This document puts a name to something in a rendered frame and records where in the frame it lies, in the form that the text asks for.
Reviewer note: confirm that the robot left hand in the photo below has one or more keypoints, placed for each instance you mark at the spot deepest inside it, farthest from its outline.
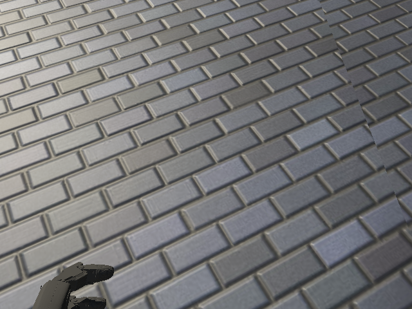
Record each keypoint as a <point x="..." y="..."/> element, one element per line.
<point x="55" y="294"/>

